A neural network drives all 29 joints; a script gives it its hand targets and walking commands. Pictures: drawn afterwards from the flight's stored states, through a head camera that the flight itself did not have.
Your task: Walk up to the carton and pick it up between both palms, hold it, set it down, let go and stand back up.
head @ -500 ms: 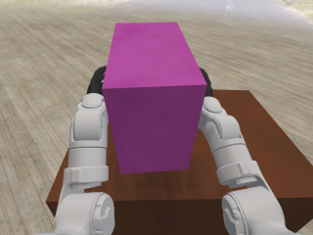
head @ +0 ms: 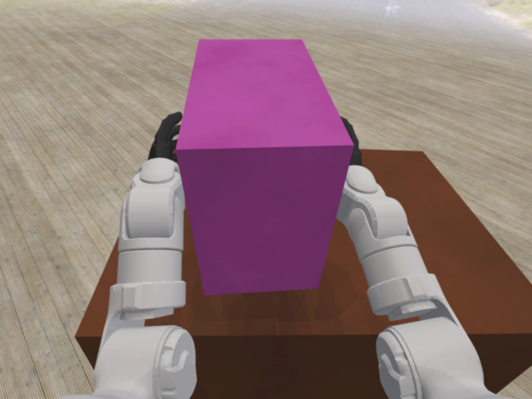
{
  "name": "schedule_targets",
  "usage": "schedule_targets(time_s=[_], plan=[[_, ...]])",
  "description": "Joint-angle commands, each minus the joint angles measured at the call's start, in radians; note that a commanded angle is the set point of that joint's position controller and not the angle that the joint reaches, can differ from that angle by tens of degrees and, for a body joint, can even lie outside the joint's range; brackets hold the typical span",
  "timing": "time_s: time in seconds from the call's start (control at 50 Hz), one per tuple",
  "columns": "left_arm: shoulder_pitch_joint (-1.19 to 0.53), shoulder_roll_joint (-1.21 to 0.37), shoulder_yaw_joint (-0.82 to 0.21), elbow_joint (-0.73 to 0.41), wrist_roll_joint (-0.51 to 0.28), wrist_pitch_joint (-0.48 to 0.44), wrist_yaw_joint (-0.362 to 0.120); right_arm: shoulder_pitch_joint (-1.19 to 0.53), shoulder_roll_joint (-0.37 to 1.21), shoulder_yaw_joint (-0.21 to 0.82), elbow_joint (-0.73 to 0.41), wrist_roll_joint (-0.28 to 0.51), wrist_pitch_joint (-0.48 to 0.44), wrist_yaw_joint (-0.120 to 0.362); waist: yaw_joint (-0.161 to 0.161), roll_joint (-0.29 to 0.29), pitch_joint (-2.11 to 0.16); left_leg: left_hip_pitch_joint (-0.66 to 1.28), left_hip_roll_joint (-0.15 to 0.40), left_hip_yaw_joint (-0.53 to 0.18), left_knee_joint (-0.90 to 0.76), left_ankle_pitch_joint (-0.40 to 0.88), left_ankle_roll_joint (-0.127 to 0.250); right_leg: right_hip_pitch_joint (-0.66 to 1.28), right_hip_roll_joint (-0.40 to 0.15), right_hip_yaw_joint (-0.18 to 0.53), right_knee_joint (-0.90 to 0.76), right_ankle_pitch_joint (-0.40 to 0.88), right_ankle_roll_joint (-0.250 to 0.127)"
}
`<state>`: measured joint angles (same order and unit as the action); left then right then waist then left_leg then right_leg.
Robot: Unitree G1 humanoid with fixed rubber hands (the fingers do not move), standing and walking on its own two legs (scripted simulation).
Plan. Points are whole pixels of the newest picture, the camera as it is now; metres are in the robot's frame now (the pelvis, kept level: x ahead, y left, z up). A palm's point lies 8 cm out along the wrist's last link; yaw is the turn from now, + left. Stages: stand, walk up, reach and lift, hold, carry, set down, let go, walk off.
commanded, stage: hold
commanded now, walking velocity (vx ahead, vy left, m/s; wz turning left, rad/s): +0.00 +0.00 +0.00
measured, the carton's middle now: (256, 159) +0.40 +0.01 +0.22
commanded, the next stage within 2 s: none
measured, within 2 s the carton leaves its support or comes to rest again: neither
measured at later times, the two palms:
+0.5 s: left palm (162, 165) +0.36 +0.13 +0.23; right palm (345, 167) +0.37 -0.12 +0.23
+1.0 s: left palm (164, 167) +0.36 +0.13 +0.22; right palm (345, 166) +0.37 -0.12 +0.23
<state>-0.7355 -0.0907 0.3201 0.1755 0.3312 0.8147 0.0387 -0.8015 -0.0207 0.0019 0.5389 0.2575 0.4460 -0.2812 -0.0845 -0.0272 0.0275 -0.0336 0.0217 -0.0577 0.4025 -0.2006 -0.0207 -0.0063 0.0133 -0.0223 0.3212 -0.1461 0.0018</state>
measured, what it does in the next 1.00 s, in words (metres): stands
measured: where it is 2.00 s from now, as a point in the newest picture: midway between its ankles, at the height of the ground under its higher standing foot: outside the picture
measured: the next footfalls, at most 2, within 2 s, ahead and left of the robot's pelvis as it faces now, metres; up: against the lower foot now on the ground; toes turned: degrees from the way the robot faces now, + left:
none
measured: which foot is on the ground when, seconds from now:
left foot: down 0.00-1.00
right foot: down 0.00-1.00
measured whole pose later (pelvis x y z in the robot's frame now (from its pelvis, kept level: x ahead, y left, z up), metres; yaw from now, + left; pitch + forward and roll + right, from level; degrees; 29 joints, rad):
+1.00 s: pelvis +0.01 +0.00 +0.00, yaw +0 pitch -10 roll -1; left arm -0.70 -0.10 0.30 0.15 0.33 0.81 0.05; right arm -0.79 -0.04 0.03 0.51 0.28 0.45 -0.28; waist -0.09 -0.02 0.02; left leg -0.03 0.02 -0.06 0.41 -0.21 -0.02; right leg 0.01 0.01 -0.02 0.31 -0.15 0.01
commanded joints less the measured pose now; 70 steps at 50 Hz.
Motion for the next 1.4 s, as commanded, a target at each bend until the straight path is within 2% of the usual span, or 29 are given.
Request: schedule_targets(time_s=[0.0, 0.02, 0.06, 0.08, 0.1, 0.14, 0.16, 0.24, 0.3, 0.38, 0.54, 0.58, 0.6, 0.64, 0.68, 0.72, 0.8, 0.82, 0.86, 0.9, 1.0, 1.02, 1.06, 1.08, 1.12, 1.2, 1.24, 1.32, 1.38], plan=[[-0.793, -0.599, -0.546, -0.094, -0.166, -0.085, -0.154, -0.953, 0.670, 0.334, -0.378, 0.114, -0.078, 0.106, -0.013, 0.076, -0.501, 0.082, -0.067, 0.061, -0.053, 0.198, -0.004, 0.096, 0.070, -0.045, -0.038, 0.113, 0.038], [-0.803, -0.599, -0.541, -0.119, -0.168, -0.095, -0.151, -0.886, 0.674, 0.304, -0.323, 0.091, -0.069, 0.102, -0.030, 0.093, -0.502, 0.090, -0.065, 0.059, -0.052, 0.205, -0.015, 0.096, 0.060, -0.042, -0.041, 0.129, 0.045], [-0.792, -0.605, -0.585, -0.161, -0.191, -0.095, -0.150, -0.875, 0.673, 0.360, -0.384, 0.114, -0.076, 0.096, -0.029, 0.096, -0.558, 0.125, -0.074, 0.054, -0.025, 0.267, -0.020, 0.115, 0.065, -0.045, -0.025, 0.196, 0.045], [-0.733, -0.562, -0.508, -0.042, -0.150, -0.080, -0.155, -0.899, 0.645, 0.331, -0.346, 0.110, -0.055, 0.094, -0.019, 0.076, -0.453, 0.092, -0.076, 0.057, -0.047, 0.203, -0.001, 0.093, 0.054, -0.034, -0.053, 0.143, 0.053], [-0.755, -0.559, -0.490, -0.065, -0.144, -0.084, -0.165, -0.917, 0.654, 0.345, -0.363, 0.100, -0.063, 0.097, -0.005, 0.031, -0.453, 0.074, -0.080, 0.066, -0.058, 0.167, 0.018, 0.090, 0.053, -0.045, -0.059, 0.101, 0.061], [-0.776, -0.568, -0.540, -0.148, -0.172, -0.094, -0.162, -0.849, 0.689, 0.366, -0.349, 0.113, -0.063, 0.095, -0.008, 0.042, -0.509, 0.088, -0.074, 0.060, -0.042, 0.253, 0.002, 0.136, 0.064, -0.047, -0.019, 0.219, 0.059], [-0.767, -0.553, -0.515, -0.114, -0.151, -0.087, -0.164, -0.830, 0.656, 0.323, -0.297, 0.097, -0.053, 0.090, -0.027, 0.064, -0.476, 0.091, -0.078, 0.058, -0.045, 0.241, 0.000, 0.119, 0.058, -0.042, -0.037, 0.191, 0.057], [-0.724, -0.563, -0.498, -0.106, -0.145, -0.078, -0.168, -0.898, 0.682, 0.376, -0.390, 0.123, -0.060, 0.089, 0.009, 0.033, -0.464, 0.082, -0.075, 0.062, -0.044, 0.246, 0.011, 0.122, 0.064, -0.046, -0.028, 0.203, 0.067], [-0.806, -0.560, -0.523, -0.107, -0.163, -0.089, -0.167, -0.893, 0.685, 0.355, -0.346, 0.109, -0.061, 0.095, -0.001, 0.047, -0.444, 0.066, -0.073, 0.059, -0.057, 0.204, 0.005, 0.094, 0.062, -0.043, -0.043, 0.127, 0.055], [-0.728, -0.574, -0.534, -0.084, -0.172, -0.084, -0.171, -0.896, 0.688, 0.367, -0.397, 0.122, -0.066, 0.087, -0.020, 0.029, -0.498, 0.086, -0.079, 0.060, -0.040, 0.237, 0.011, 0.130, 0.062, -0.036, -0.042, 0.193, 0.061], [-0.788, -0.585, -0.525, -0.121, -0.155, -0.087, -0.160, -0.858, 0.666, 0.335, -0.318, 0.117, -0.057, 0.101, -0.019, 0.078, -0.472, 0.089, -0.072, 0.053, -0.055, 0.211, -0.005, 0.094, 0.062, -0.049, -0.035, 0.137, 0.052], [-0.794, -0.599, -0.591, -0.181, -0.200, -0.093, -0.153, -0.926, 0.665, 0.386, -0.432, 0.135, -0.074, 0.099, -0.025, 0.089, -0.562, 0.135, -0.071, 0.050, -0.028, 0.295, -0.018, 0.108, 0.070, -0.055, -0.026, 0.203, 0.051], [-0.767, -0.584, -0.578, -0.144, -0.183, -0.091, -0.147, -0.936, 0.662, 0.391, -0.440, 0.138, -0.073, 0.095, -0.005, 0.080, -0.551, 0.126, -0.069, 0.050, -0.023, 0.304, -0.017, 0.115, 0.071, -0.053, -0.028, 0.205, 0.054], [-0.760, -0.576, -0.522, -0.065, -0.155, -0.076, -0.152, -0.888, 0.651, 0.333, -0.324, 0.099, -0.051, 0.096, -0.018, 0.059, -0.412, 0.065, -0.067, 0.052, -0.057, 0.194, -0.010, 0.071, 0.068, -0.048, -0.048, 0.101, 0.048], [-0.722, -0.589, -0.522, -0.104, -0.165, -0.083, -0.162, -0.857, 0.665, 0.351, -0.354, 0.117, -0.062, 0.101, -0.001, 0.038, -0.456, 0.086, -0.064, 0.060, -0.063, 0.207, -0.007, 0.113, 0.066, -0.043, -0.044, 0.140, 0.051], [-0.800, -0.600, -0.563, -0.141, -0.184, -0.092, -0.160, -0.886, 0.663, 0.326, -0.349, 0.095, -0.066, 0.100, -0.038, 0.068, -0.478, 0.085, -0.064, 0.054, -0.049, 0.219, -0.024, 0.085, 0.067, -0.054, -0.034, 0.140, 0.049], [-0.805, -0.565, -0.507, -0.095, -0.155, -0.097, -0.157, -0.877, 0.676, 0.319, -0.271, 0.086, -0.066, 0.114, -0.006, 0.053, -0.434, 0.052, -0.065, 0.061, -0.086, 0.129, 0.003, 0.085, 0.057, -0.048, -0.048, 0.066, 0.046], [-0.823, -0.591, -0.543, -0.111, -0.166, -0.100, -0.152, -0.912, 0.690, 0.317, -0.312, 0.093, -0.078, 0.117, -0.016, 0.090, -0.454, 0.053, -0.068, 0.063, -0.078, 0.157, -0.007, 0.075, 0.055, -0.051, -0.043, 0.074, 0.041], [-0.765, -0.620, -0.572, -0.149, -0.189, -0.100, -0.141, -0.899, 0.674, 0.370, -0.378, 0.133, -0.085, 0.111, -0.005, 0.079, -0.573, 0.132, -0.059, 0.054, -0.027, 0.317, -0.025, 0.121, 0.076, -0.043, -0.020, 0.213, 0.040], [-0.681, -0.590, -0.557, -0.107, -0.170, -0.080, -0.150, -0.856, 0.657, 0.379, -0.397, 0.141, -0.070, 0.094, -0.012, 0.077, -0.516, 0.126, -0.070, 0.061, -0.021, 0.355, -0.023, 0.143, 0.072, -0.042, -0.030, 0.254, 0.052], [-0.763, -0.600, -0.575, -0.169, -0.185, -0.087, -0.155, -0.870, 0.670, 0.366, -0.408, 0.128, -0.067, 0.091, -0.033, 0.072, -0.509, 0.112, -0.073, 0.054, -0.032, 0.288, -0.019, 0.120, 0.070, -0.047, -0.034, 0.207, 0.051], [-0.768, -0.583, -0.543, -0.145, -0.169, -0.087, -0.159, -0.815, 0.649, 0.342, -0.317, 0.118, -0.053, 0.094, -0.033, 0.067, -0.432, 0.099, -0.074, 0.050, -0.043, 0.244, -0.013, 0.098, 0.062, -0.042, -0.042, 0.176, 0.051], [-0.800, -0.563, -0.568, -0.198, -0.171, -0.092, -0.158, -0.850, 0.685, 0.370, -0.359, 0.130, -0.052, 0.098, -0.015, 0.061, -0.485, 0.097, -0.076, 0.055, -0.040, 0.266, -0.012, 0.106, 0.068, -0.049, -0.030, 0.187, 0.056], [-0.790, -0.570, -0.568, -0.184, -0.175, -0.089, -0.154, -0.856, 0.686, 0.364, -0.372, 0.128, -0.058, 0.097, -0.024, 0.066, -0.491, 0.108, -0.072, 0.054, -0.040, 0.256, -0.007, 0.104, 0.064, -0.046, -0.030, 0.191, 0.051], [-0.749, -0.546, -0.537, -0.137, -0.158, -0.079, -0.157, -0.865, 0.660, 0.371, -0.367, 0.127, -0.054, 0.096, 0.004, 0.054, -0.443, 0.074, -0.077, 0.060, -0.040, 0.270, -0.005, 0.118, 0.061, -0.040, -0.033, 0.197, 0.058], [-0.752, -0.577, -0.561, -0.117, -0.173, -0.079, -0.157, -0.919, 0.672, 0.367, -0.417, 0.120, -0.065, 0.092, -0.011, 0.059, -0.477, 0.073, -0.074, 0.061, -0.043, 0.226, -0.002, 0.114, 0.062, -0.038, -0.037, 0.164, 0.056], [-0.735, -0.567, -0.533, -0.126, -0.144, -0.070, -0.166, -0.858, 0.658, 0.354, -0.348, 0.122, -0.051, 0.089, -0.011, 0.049, -0.440, 0.082, -0.073, 0.060, -0.045, 0.252, -0.008, 0.121, 0.067, -0.041, -0.034, 0.181, 0.052], [-0.824, -0.581, -0.556, -0.129, -0.168, -0.083, -0.159, -0.906, 0.660, 0.326, -0.346, 0.108, -0.062, 0.100, -0.020, 0.097, -0.473, 0.069, -0.067, 0.062, -0.063, 0.189, -0.013, 0.086, 0.064, -0.048, -0.034, 0.110, 0.045], [-0.777, -0.570, -0.523, -0.095, -0.176, -0.086, -0.165, -0.888, 0.674, 0.336, -0.340, 0.107, -0.058, 0.097, -0.018, 0.040, -0.472, 0.076, -0.079, 0.066, -0.058, 0.197, 0.009, 0.110, 0.057, -0.042, -0.045, 0.148, 0.055]])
